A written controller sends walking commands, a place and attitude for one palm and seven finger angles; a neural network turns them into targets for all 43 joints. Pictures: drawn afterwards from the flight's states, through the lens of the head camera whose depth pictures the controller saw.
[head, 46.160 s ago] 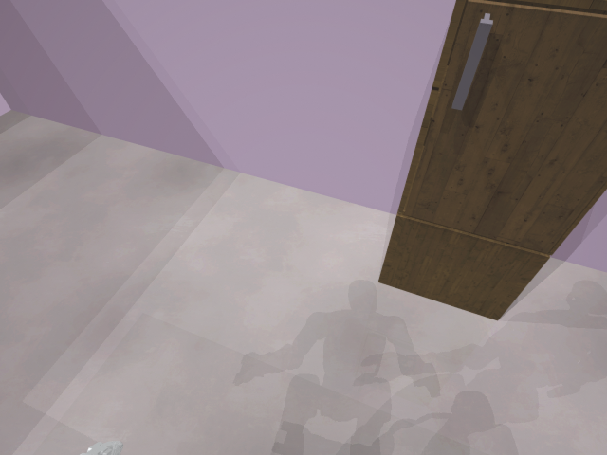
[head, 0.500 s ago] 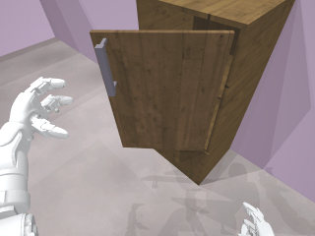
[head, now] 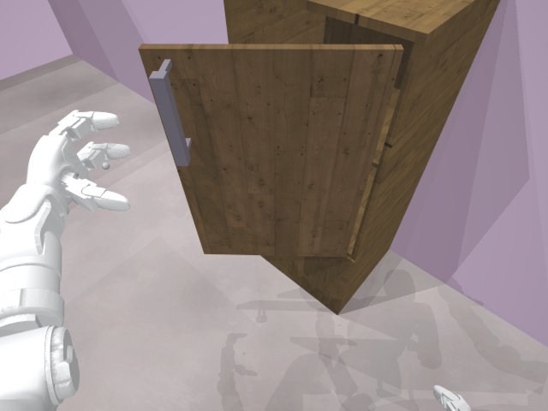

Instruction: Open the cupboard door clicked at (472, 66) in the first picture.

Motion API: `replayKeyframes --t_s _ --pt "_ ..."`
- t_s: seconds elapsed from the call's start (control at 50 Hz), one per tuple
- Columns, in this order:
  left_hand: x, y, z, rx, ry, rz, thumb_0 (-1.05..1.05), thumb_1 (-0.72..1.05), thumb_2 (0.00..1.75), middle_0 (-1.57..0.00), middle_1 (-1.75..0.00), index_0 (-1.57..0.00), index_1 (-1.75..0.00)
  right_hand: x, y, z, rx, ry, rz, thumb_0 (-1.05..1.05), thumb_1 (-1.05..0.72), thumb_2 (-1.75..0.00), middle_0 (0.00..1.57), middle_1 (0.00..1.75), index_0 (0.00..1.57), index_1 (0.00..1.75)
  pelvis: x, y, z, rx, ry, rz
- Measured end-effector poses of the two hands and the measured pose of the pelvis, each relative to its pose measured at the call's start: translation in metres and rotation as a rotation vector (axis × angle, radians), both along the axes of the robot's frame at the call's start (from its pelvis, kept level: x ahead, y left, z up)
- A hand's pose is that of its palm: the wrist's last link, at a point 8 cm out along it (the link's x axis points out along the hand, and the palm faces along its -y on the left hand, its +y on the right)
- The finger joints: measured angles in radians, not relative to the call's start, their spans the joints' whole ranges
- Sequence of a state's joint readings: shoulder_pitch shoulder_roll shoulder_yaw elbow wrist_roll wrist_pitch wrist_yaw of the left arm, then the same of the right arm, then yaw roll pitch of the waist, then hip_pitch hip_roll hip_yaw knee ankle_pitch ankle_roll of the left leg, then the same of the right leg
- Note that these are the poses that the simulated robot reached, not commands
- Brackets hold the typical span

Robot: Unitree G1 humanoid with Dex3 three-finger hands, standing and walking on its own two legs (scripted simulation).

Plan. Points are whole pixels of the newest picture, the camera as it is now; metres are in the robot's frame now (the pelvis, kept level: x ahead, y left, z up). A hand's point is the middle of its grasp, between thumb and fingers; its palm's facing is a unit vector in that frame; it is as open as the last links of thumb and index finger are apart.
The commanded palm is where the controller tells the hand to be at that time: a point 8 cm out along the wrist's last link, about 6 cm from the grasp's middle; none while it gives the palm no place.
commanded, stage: move the hooked fingers beside the handle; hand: left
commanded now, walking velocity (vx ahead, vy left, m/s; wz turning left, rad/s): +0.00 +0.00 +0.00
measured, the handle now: (175, 115) +0.55 +0.18 +0.15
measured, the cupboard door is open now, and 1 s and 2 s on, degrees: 40 40 40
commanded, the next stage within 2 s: slide the fingers in behind the handle in 1.56 s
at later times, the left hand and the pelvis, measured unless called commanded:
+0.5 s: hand (125, 136) +0.48 +0.24 +0.16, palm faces +0.00 -1.00 +0.00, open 14.0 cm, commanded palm +0.47 +0.29 +0.16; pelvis +0.00 +0.00 -0.01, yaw -1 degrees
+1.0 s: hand (137, 124) +0.52 +0.24 +0.15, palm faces -0.02 -1.00 +0.01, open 14.0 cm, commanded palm +0.49 +0.29 +0.15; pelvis +0.02 +0.02 -0.01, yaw -2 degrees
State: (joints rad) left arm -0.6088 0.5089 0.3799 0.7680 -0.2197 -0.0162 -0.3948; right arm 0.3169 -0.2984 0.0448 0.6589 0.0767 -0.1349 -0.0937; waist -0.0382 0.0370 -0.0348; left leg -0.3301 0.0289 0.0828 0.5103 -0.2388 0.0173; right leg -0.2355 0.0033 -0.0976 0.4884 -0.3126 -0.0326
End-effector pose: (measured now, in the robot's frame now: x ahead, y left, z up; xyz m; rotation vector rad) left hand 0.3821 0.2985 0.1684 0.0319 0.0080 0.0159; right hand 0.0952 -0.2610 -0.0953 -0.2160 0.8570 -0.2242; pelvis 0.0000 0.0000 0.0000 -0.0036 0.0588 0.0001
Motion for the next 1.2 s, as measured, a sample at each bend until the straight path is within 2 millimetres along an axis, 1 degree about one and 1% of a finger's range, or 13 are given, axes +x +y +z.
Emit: replayKeyframes --t_s 0.1,0.2,0.5,0.64,0.78,0.88,0.96,1.08,1.2 --pt "0.013 -0.003 -0.002 -0.015 0.013 -0.005 -0.01 -0.5 0.3 -0.3 -1.2 -0.31 -1.2 -0.01 -0.002 -0.004 -0.007 0.046 -0.009 0.01 -0.9 -0.9 0.21 0.3 0.2 0.3 -0.001 0.001 -0.001 -0.001 0.014 0.002" --pt "0.027 -0.005 -0.002 -0.013 0.009 -0.001 -0.01 -0.5 0.3 -0.3 -1.2 -0.31 -1.2 -0.026 -0.006 -0.007 -0.016 0.098 -0.031 0.01 -0.9 -0.9 0.21 0.3 0.2 0.3 -0.001 0.001 -0.002 -0.003 0.031 -0.003" --pt "0.073 -0.003 -0.005 -0.028 0.02 -0.015 -0.01 -0.5 0.3 -0.3 -1.2 -0.3 -1.2 -0.09 -0.015 -0.012 -0.054 0.307 -0.117 0.01 -0.9 -0.9 0.21 0.3 0.2 0.3 -0.001 0.004 -0.007 -0.013 0.104 -0.008" --pt "0.1 -0.009 -0.005 -0.031 0.028 -0.027 -0.01 -0.5 0.3 -0.3 -1.2 -0.3 -1.2 -0.114 -0.012 -0.011 -0.06 0.395 -0.155 0.01 -0.91 -0.9 0.21 0.3 0.2 0.3 0.002 0.008 -0.009 -0.018 0.146 -0.014" --pt "0.123 -0.01 -0.011 -0.05 0.038 -0.018 -0.01 -0.5 0.3 -0.3 -1.2 -0.3 -1.2 -0.128 -0.003 -0.01 -0.052 0.456 -0.188 0.0 -0.91 -0.9 0.21 0.3 0.2 0.3 0.008 0.012 -0.011 -0.02 0.183 -0.028" --pt "0.127 -0.005 -0.016 -0.033 0.03 -0.022 -0.01 -0.5 0.3 -0.3 -1.2 -0.3 -1.2 -0.129 0.003 -0.01 -0.034 0.483 -0.204 0.0 -0.9 -0.9 0.21 0.3 0.2 0.3 0.015 0.014 -0.011 -0.02 0.194 -0.039" --pt "0.123 -0.004 -0.017 -0.028 0.013 -0.031 -0.01 -0.5 0.3 -0.3 -1.2 -0.3 -1.2 -0.121 0.007 -0.012 -0.018 0.484 -0.199 0.0 -0.9 -0.9 0.21 0.3 0.2 0.3 0.021 0.015 -0.01 -0.021 0.191 -0.041" --pt "0.114 -0.005 -0.019 -0.044 0.019 -0.026 -0.01 -0.5 0.3 -0.3 -1.2 -0.3 -1.2 -0.092 0.008 -0.016 -0.004 0.426 -0.164 0.0 -0.9 -0.9 0.21 0.3 0.2 0.3 0.024 0.015 -0.01 -0.022 0.177 -0.032" --pt "0.107 -0.009 -0.019 -0.051 0.032 -0.009 -0.01 -0.5 0.3 -0.3 -1.2 -0.3 -1.2 -0.06 0.004 -0.018 -0.01 0.342 -0.117 0.0 -0.9 -0.9 0.21 0.3 0.2 0.3 0.02 0.012 -0.011 -0.023 0.163 -0.018"
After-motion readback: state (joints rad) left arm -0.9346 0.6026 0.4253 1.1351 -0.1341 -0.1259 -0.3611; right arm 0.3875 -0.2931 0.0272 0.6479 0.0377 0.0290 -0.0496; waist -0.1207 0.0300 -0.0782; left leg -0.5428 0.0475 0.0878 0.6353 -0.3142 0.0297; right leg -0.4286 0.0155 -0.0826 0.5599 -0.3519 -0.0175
